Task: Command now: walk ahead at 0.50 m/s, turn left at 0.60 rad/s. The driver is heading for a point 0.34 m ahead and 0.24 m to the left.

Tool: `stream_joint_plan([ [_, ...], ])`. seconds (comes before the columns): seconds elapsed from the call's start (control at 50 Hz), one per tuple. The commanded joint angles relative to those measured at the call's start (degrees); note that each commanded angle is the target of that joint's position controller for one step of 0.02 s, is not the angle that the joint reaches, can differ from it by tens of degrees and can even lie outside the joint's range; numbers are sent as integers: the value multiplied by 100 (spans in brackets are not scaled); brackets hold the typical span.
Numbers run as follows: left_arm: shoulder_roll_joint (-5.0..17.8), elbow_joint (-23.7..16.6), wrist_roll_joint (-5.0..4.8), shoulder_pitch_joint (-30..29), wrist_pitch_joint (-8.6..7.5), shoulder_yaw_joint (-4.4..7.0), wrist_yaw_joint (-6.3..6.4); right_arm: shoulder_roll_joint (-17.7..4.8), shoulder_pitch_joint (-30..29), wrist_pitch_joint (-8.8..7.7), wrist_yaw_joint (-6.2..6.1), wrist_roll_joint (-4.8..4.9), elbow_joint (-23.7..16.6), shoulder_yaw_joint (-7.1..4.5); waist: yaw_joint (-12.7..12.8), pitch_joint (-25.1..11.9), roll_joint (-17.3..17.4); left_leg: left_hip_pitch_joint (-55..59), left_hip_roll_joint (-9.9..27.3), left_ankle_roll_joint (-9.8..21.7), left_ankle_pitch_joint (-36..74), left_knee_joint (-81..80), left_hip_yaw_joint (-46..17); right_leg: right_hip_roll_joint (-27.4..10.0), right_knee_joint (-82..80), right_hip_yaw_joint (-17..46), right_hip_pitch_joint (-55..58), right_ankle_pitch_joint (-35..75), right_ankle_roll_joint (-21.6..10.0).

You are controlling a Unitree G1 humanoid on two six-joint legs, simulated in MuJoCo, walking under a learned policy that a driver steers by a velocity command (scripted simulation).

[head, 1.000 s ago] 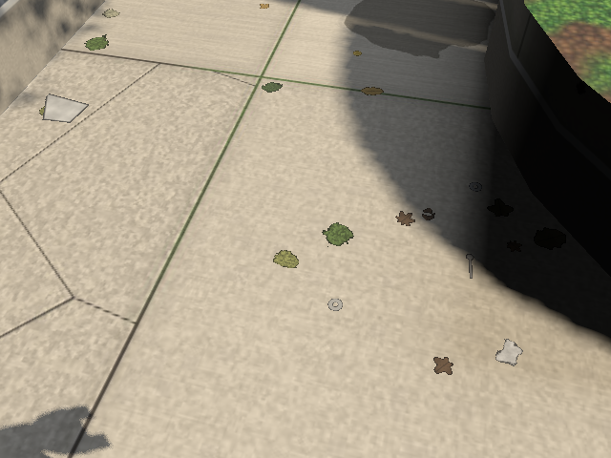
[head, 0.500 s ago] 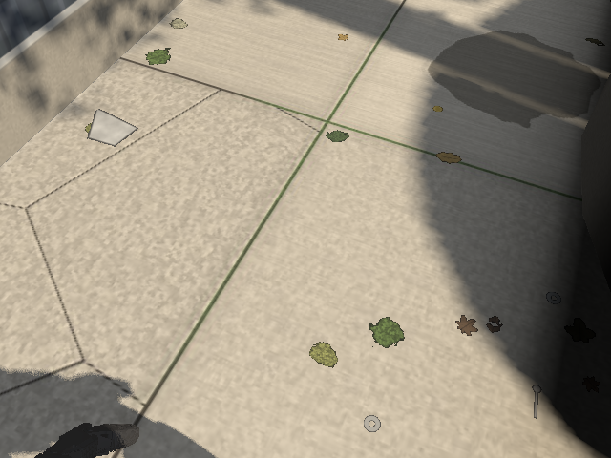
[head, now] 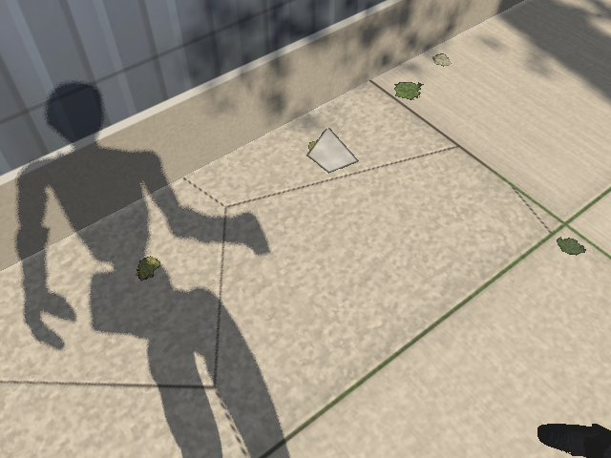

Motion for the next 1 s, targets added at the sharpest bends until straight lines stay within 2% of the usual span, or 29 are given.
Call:
stream_joint_plan([
  [0.02, 1208, -281, -100, -200, 20, 302, 46, -465, -345, -73, 68, -24, -567, -158, -321, 40, -750, 449, -357, 316, -570, -296, 444, -1513, 280, 296, 85, 4735, -777],
  [0.04, 1299, -284, -128, -221, 60, 332, 70, -624, 46, -48, 55, -42, -497, -249, -583, -228, -826, 1013, -584, 464, -813, -351, 595, -1481, 937, 181, 118, 5680, -715],
  [0.06, 1287, -305, -153, -304, 94, 322, 92, -857, 896, -26, 14, -31, -281, -400, -1086, -664, -724, 2178, -828, 670, -520, -706, 670, -1331, 2021, 9, -202, 5959, -579],
  [0.08, 1089, -370, -62, -238, 71, 241, 116, -1227, 1902, 30, -94, -7, -21, -589, -1543, -1168, -367, 3938, -621, 926, -334, -802, 57, -1130, 3591, -4, -1438, 4760, -354],
  [0.1, 214, -722, 219, 332, -46, -50, 25, -1949, 1773, -1, -162, 47, -37, -678, -829, -1609, 1370, 5944, 991, 1951, -928, -1090, -3100, -65, 5759, 275, -4150, -883, 11],
  [0.12, 570, -806, 53, -157, -264, -39, -54, -1563, 2009, -98, -133, 15, -224, -546, -1236, -2586, 854, 6265, 1474, 2328, -2029, -2062, -4869, 198, 6533, 1671, -4788, -1434, -25],
  [0.14, 896, -991, -178, -796, -368, 55, -96, -1234, 1847, -182, -105, -47, -123, -438, -1341, -1737, 484, 5738, 1309, 1979, -1754, -2250, -4082, -74, 6485, 1767, -5248, -851, -126],
  [0.16, 803, -1043, -146, -920, -428, 8, -75, -1109, 1544, -226, -111, -35, -104, -394, -1103, -1165, 134, 4882, 1076, 1796, -1264, -2264, -3408, -296, 5995, 1722, -5109, -342, -183],
  [0.18, 791, -974, 8, -906, -433, 19, -32, -942, 1148, -235, -123, -46, -149, -335, -840, -808, -100, 4069, 854, 1650, -585, -2285, -2868, -467, 5504, 1715, -4744, -74, -141],
  [0.22, 838, -916, 108, -702, -310, 71, -34, -799, 773, -247, -162, -142, -254, -270, -498, -616, 57, 3119, 609, 1605, 241, -2502, -2390, -594, 5023, 1744, -4053, 190, -41],
  [0.26, 664, -898, 154, -701, -202, 34, -32, -840, 790, -275, -219, -106, -166, -278, -429, -505, 12, 2622, 510, 1641, 747, -2603, -2048, -553, 4550, 1609, -3878, 335, 128],
  [0.36, 292, -1128, 154, -1745, -177, -125, -82, -1010, 1105, -211, -374, -51, 80, -325, -770, -170, 150, 2035, 8, 1227, 553, -2504, -1356, -164, 2387, 1451, -3453, 2174, 293],
  [0.44, 410, -1216, 126, -2067, -249, -83, -189, -949, 1558, -122, -424, -37, 385, -307, -969, -324, 314, 2459, 130, 932, 1017, -1915, -1511, 112, 1599, 1469, -2979, 2786, 120],
  [0.48, 534, -1192, 156, -1922, -266, -14, -214, -857, 1531, -84, -449, -70, 431, -280, -859, -417, 412, 2867, 260, 805, 1197, -1441, -1768, 121, 1385, 1549, -2872, 2471, -70],
  [0.52, 584, -1049, 239, -1394, -310, 42, -196, -686, 1319, -64, -458, -83, 393, -230, -524, -604, 391, 2928, -15, 557, 1502, -708, -1720, 71, 885, 1404, -2096, 3020, -315],
  [0.54, 848, -1060, 332, -1019, -342, 82, -166, -452, 1384, -85, -453, -169, 287, -147, -419, -1175, -18, 2558, -373, 296, 738, 240, -1514, -618, 1164, 1921, -998, 4923, -581],
  [0.56, 1036, -999, 421, -661, -267, 115, -138, -220, 2360, -102, -446, -114, 452, -48, -603, -2020, -1330, 1195, -1008, -172, -2301, 2047, -1150, -1982, 1456, 3427, 843, 6413, -1689],
  [0.58, 691, -848, 194, -412, -169, 58, -186, -542, 2725, -79, -421, -87, 563, -69, -582, -2562, -1641, 766, -941, -352, -3847, 2843, -1227, -2382, 1223, 4481, 1069, 5324, -2044],
  [0.6, 523, -897, 84, -611, -100, -1, -210, -891, 2284, 15, -431, -24, 574, -174, -465, -2033, -1079, 534, -735, -467, -3579, 3216, -1294, -2115, 954, 4282, 531, 3860, -1840],
  [0.62, 404, -931, 120, -948, -33, -59, -205, -912, 1769, 127, -478, -23, 507, -191, -469, -1513, -728, 441, -573, -539, -3262, 3202, -1080, -1828, 746, 3855, -74, 2891, -1578],
  [0.64, 248, -955, 152, -1315, 16, -143, -208, -862, 1491, 235, -507, -72, 446, -193, -559, -1033, -637, 509, -420, -577, -3054, 2840, -955, -1618, 505, 3503, -800, 2280, -1459],
  [0.68, 287, -914, 211, -1734, 102, -143, -191, -569, 1466, 369, -533, -109, 465, -136, -793, -590, -1003, 1303, -235, -590, -2745, 1624, -623, -1093, 134, 2775, -1916, 1720, -1194],
  [0.74, 384, -787, 197, -1651, 155, -94, -133, -288, 1541, 307, -539, -168, 634, -44, -743, -840, -1130, 2141, -300, -551, -2188, 362, -342, -933, 205, 2314, -2005, 2252, -1283],
  [0.8, 354, -700, 84, -1698, 220, -127, -102, -273, 1567, 297, -486, -197, 788, -45, -850, -933, -935, 2979, -370, -368, -790, -929, -180, -889, 288, 2205, -2207, 1065, -1165],
  [0.84, 112, -568, 132, -1483, 215, -230, -129, -474, 1220, 298, -484, -334, 618, -53, -747, -649, -601, 3251, 31, -91, -473, -1404, -678, -599, 332, 2085, -2672, -448, -608],
  [0.86, 199, -566, 181, -1312, 221, -198, -145, -848, 1010, 311, -504, -291, 595, -135, -448, -309, -43, 2612, 130, 139, -1389, -1420, -842, -212, 420, 1720, -2625, -708, -355],
  [0.9, 189, -546, 189, -1481, 226, -211, -110, -536, 887, 216, -511, -267, 673, -71, -539, -61, 161, 1800, -11, 117, -2287, -1627, -768, -22, 864, 1464, -2006, -1, -196],
  [0.94, 134, -429, 162, -1313, 230, -216, -64, -440, 817, 94, -524, -274, 714, -34, -482, -111, 309, 1809, -32, -42, -1660, -1588, -737, -23, 1088, 1410, -1819, 643, -264],
  [1.0, 142, -301, 151, -1223, 222, -206, -49, -437, 968, 0, -529, -208, 806, -24, -530, -313, 105, 2075, -70, -100, -879, -1328, -670, -42, 1229, 1402, -1703, 1370, -305],
])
